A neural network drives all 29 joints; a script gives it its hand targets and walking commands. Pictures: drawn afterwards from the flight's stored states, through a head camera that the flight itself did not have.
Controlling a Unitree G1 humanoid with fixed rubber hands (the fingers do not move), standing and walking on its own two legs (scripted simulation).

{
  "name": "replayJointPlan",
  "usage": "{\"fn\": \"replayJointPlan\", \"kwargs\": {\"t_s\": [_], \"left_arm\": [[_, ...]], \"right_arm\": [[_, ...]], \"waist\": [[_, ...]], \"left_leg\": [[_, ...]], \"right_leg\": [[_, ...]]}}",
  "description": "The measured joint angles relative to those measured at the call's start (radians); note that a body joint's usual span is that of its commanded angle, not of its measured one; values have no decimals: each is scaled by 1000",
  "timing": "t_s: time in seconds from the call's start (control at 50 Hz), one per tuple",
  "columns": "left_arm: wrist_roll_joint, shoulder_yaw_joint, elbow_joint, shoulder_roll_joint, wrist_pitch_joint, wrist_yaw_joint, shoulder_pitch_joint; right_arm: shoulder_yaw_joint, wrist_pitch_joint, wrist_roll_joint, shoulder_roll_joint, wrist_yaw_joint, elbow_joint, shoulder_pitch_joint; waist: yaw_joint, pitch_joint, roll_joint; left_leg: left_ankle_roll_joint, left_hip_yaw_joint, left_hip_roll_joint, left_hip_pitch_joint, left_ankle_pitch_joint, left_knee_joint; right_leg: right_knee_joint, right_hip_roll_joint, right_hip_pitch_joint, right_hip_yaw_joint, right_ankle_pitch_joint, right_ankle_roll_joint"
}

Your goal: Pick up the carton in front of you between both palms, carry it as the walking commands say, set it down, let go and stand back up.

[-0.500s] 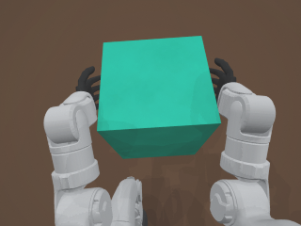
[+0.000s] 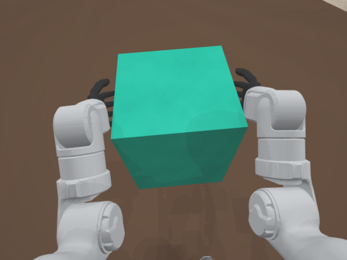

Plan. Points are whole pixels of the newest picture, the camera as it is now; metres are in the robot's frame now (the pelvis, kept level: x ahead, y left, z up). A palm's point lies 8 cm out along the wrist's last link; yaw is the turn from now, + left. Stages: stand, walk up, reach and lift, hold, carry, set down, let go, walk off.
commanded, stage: carry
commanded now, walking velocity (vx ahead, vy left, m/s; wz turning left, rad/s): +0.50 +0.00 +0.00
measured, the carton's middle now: (175, 124) +0.40 -0.02 +0.13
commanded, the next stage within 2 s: none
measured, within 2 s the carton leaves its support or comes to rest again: neither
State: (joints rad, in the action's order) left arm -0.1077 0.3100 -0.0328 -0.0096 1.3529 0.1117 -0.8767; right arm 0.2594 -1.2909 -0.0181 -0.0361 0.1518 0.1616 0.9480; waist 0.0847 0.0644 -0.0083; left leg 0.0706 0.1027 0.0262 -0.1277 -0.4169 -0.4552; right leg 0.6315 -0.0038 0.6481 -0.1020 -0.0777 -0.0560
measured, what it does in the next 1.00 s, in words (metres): walks ahead: right foot, then left foot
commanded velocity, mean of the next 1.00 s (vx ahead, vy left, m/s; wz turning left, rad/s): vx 0.50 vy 0.00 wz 0.00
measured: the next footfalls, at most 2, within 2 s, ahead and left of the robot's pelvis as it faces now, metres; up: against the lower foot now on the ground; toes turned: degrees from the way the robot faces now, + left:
right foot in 0.06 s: +0.21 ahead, -0.08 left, +0.00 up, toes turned -5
left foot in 0.50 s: +0.46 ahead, +0.13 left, +0.00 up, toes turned +11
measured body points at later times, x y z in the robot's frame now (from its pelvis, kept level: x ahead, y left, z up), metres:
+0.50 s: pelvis +0.32 +0.02 +0.00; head +0.34 +0.02 +0.45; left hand +0.65 +0.18 +0.08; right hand +0.66 -0.12 +0.09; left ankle +0.42 +0.12 -0.73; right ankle +0.18 -0.08 -0.73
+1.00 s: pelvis +0.64 +0.00 +0.00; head +0.60 -0.01 +0.44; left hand +0.90 +0.16 +0.08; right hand +0.92 -0.14 +0.08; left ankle +0.47 +0.11 -0.66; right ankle +0.70 -0.08 -0.73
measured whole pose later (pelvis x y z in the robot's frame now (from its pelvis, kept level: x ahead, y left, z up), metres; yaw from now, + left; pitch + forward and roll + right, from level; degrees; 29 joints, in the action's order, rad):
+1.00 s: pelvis +0.64 +0.00 +0.00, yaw +3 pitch +4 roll -1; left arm -0.13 0.10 0.22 0.14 1.23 0.09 -0.19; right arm 0.14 -1.24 -0.11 0.12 0.09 -0.26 0.18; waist -0.01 0.18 -0.03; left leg -0.01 0.07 -0.08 -0.28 -0.47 -1.05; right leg 0.56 -0.05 0.42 -0.25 -0.21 -0.08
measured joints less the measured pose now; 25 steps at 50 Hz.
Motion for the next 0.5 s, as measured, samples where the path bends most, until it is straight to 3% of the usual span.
{"fn": "replayJointPlan", "kwargs": {"t_s": [0.06, 0.12, 0.18, 0.26, 0.36, 0.46, 0.5], "left_arm": [[14, -20, -93, -22, 15, 1, -38], [23, -46, -169, -21, 14, 12, -55], [42, -55, -194, -23, 25, 17, -30], [44, -42, -203, -4, -1, 19, 15], [12, -21, -155, 59, -70, 17, 141], [-16, -42, 18, 129, -128, 7, 329], [-18, -55, 114, 148, -142, 2, 405]], "right_arm": [[5, -30, -16, -16, -11, 54, 19], [20, -51, -21, -32, -18, 88, 13], [34, -74, -41, -15, -18, 97, -7], [54, -65, -75, 18, -18, 87, -48], [57, -3, -98, 67, -27, 31, -179], [15, 62, -89, 120, -38, -136, -375], [-6, 84, -83, 144, -40, -217, -445]], "waist": [[-49, 34, 10], [-110, 25, -3], [-143, 4, 8], [-150, -14, 12], [-128, -14, 11], [-89, -17, 5], [-84, -15, 3]], "left_leg": [[-18, -11, -11, 15, -87, -174], [-27, -77, -2, -159, -60, -612], [-23, -82, -2, -328, 16, -781], [-43, -66, -46, -470, 80, -639], [-73, -35, -82, -498, 188, -310], [-74, 32, -67, -405, 351, -19], [-47, 73, -56, -326, 392, 75]], "right_leg": [[-138, 20, -133, -44, 45, -18], [-42, 31, -146, -57, -83, -53], [-94, 27, -212, -50, -108, -46], [-195, 16, -307, -45, -119, -41], [-304, 1, -440, -34, -152, -13], [-326, -14, -569, -27, -249, 31], [-222, -22, -577, -15, -336, 49]]}}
